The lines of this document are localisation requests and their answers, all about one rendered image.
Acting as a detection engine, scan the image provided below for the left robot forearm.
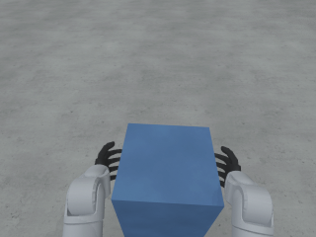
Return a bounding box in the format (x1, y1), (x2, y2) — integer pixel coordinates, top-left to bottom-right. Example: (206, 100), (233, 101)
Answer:
(62, 164), (111, 237)

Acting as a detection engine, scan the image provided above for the carton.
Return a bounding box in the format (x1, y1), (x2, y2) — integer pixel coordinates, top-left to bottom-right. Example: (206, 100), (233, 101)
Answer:
(111, 123), (225, 237)

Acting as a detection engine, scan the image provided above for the right robot forearm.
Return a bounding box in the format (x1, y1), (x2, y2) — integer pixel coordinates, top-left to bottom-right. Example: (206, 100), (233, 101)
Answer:
(224, 171), (275, 237)

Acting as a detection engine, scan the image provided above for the left robot hand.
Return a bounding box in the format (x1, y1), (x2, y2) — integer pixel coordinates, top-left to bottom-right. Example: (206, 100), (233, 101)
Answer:
(95, 141), (122, 181)

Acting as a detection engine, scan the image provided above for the right robot hand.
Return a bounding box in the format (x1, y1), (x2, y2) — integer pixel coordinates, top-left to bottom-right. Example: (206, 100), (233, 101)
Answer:
(214, 146), (241, 188)

